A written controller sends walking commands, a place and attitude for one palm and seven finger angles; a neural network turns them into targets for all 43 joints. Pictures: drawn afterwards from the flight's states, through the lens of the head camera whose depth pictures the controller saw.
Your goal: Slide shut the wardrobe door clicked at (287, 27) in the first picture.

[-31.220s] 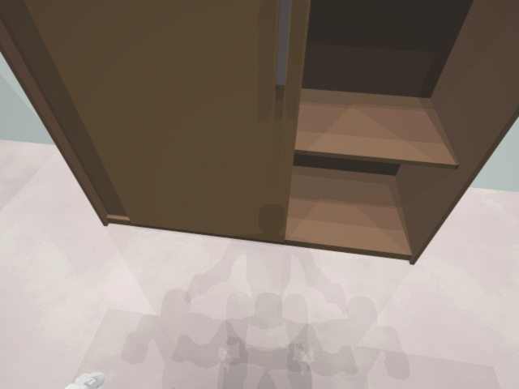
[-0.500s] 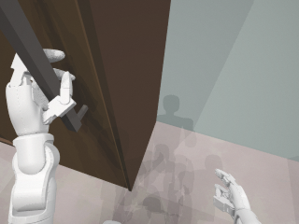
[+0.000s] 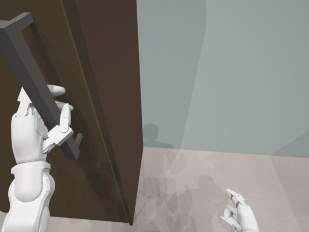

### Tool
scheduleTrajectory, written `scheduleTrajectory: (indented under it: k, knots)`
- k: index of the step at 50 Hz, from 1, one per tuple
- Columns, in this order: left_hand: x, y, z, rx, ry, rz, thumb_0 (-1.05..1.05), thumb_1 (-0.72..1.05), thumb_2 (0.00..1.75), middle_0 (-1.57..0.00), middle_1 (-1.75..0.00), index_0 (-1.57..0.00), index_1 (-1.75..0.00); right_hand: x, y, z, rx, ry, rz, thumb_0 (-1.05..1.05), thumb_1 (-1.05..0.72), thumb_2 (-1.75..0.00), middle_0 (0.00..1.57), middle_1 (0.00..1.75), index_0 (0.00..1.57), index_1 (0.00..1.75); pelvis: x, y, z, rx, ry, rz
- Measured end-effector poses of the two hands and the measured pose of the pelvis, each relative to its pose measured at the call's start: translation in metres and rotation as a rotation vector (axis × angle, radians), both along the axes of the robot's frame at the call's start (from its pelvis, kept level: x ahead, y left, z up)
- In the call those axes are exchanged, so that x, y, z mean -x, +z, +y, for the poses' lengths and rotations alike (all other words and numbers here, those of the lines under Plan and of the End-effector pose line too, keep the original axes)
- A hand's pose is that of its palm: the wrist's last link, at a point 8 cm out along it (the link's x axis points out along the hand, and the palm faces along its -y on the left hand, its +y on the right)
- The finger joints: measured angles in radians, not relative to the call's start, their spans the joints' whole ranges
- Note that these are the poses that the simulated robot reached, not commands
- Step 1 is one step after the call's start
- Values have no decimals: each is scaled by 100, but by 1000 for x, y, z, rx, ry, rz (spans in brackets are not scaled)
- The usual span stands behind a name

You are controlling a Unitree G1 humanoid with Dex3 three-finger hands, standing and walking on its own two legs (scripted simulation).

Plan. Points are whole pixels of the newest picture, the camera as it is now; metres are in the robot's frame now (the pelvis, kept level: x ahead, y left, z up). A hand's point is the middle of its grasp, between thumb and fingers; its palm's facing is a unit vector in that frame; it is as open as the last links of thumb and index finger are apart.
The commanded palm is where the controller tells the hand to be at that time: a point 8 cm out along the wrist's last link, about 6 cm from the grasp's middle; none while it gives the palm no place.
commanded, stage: stop walking and hold the door there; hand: left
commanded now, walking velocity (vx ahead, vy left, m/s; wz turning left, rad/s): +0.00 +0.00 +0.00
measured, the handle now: (54, 102) +0.30 +0.21 +0.23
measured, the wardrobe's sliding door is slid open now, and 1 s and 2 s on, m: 0.00 0.00 0.01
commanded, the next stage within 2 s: loosen the grip on the handle in 0.90 s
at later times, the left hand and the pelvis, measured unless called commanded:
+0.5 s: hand (65, 127) +0.26 +0.18 +0.21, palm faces +0.16 -0.98 -0.07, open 6.2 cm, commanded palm +0.22 +0.21 +0.21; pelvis -0.01 +0.05 +0.00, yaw -1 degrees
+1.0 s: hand (65, 127) +0.26 +0.18 +0.21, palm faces +0.14 -0.99 -0.06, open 6.2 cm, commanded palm +0.22 +0.23 +0.21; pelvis +0.01 +0.05 +0.00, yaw -1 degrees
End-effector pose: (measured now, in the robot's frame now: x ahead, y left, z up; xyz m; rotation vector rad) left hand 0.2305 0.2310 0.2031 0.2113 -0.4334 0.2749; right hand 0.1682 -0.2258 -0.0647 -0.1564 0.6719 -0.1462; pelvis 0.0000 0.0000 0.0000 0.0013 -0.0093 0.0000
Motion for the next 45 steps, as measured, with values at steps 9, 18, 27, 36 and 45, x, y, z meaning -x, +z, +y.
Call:
scheduleTrajectory:
  k: [9,18,27,36,45]
  knots:
    - [-2,-2,3,26,-108,-14,-3,73,76,-45,-141,-23,-137,39,-6,26,6,-24,48,2,-90,-90,20,30,20,30,17,0,26,-2,-22,-2]
    - [-3,-3,4,54,-146,-28,-2,73,77,-46,-140,-24,-136,41,-17,48,-8,-2,95,2,-90,-90,20,30,20,30,14,-1,42,-4,-28,-5]
    - [-3,-3,4,70,-157,-31,-1,73,78,-46,-140,-25,-135,8,-9,66,-19,48,45,2,-90,-90,20,30,20,30,6,0,49,-2,-26,-6]
    - [-4,-3,5,74,-172,-35,0,73,78,-46,-140,-25,-135,-18,4,69,-6,63,0,2,-90,-90,20,30,20,30,-1,1,52,3,-24,2]
    - [-4,-3,5,76,-179,-39,0,73,78,-46,-140,-25,-135,-17,2,64,3,43,22,2,-90,-90,20,30,20,30,-7,1,52,6,-23,8]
